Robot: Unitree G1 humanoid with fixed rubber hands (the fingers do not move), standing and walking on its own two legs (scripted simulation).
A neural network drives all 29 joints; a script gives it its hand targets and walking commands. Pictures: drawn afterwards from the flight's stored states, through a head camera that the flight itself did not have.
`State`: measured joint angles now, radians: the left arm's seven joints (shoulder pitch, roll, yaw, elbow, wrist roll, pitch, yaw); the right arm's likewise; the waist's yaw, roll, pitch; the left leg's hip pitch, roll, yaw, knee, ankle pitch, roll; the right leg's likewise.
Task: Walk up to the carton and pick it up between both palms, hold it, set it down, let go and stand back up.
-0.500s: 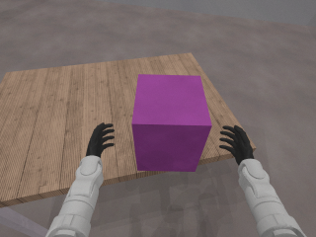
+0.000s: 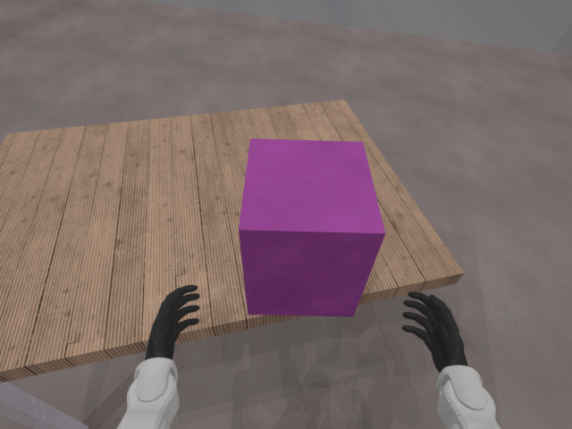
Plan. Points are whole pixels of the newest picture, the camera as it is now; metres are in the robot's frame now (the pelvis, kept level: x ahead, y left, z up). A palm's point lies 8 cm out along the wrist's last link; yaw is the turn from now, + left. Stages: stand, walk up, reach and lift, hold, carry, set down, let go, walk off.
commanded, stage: set down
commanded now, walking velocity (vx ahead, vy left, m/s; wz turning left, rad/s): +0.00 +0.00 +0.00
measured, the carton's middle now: (303, 230) +0.45 +0.00 -0.01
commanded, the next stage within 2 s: let go in 1.22 s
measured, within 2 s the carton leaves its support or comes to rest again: neither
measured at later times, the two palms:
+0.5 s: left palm (159, 366) +0.21 +0.21 -0.05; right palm (451, 376) +0.22 -0.21 -0.04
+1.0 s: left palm (145, 399) +0.18 +0.22 -0.07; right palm (452, 413) +0.18 -0.21 -0.07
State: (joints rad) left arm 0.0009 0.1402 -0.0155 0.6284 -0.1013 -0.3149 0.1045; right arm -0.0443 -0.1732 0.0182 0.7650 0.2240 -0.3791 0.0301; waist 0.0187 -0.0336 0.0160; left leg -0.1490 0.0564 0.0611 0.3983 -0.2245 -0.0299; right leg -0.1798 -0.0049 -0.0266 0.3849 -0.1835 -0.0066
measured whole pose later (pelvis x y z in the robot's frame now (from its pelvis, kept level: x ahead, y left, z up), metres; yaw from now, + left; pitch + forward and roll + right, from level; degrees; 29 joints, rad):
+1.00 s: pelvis +0.01 +0.00 +0.00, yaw -1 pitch -5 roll -1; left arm 0.21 0.17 0.01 0.49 0.00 0.04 0.02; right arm 0.17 -0.16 -0.02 0.72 0.02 -0.25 0.02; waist 0.03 -0.01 0.07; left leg -0.02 0.06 0.08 0.34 -0.23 -0.03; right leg -0.05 0.00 -0.01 0.32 -0.18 0.00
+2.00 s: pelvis +0.00 +0.00 +0.00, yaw +0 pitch +0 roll +0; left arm 0.22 0.22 0.03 0.60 0.04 0.01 -0.02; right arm 0.24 -0.21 -0.05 0.72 -0.03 0.01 0.03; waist 0.01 -0.02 0.04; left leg -0.20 0.06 0.05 0.47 -0.26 -0.03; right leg -0.23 -0.01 -0.03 0.45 -0.22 0.00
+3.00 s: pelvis +0.01 +0.01 +0.00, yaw +1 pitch -1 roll +0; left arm 0.33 0.18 0.03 0.99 0.01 0.00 0.03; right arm 0.37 -0.17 -0.02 0.98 -0.02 0.00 -0.02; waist 0.00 -0.01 0.01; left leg -0.15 0.03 0.05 0.42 -0.25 -0.01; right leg -0.18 -0.03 -0.03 0.41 -0.21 0.02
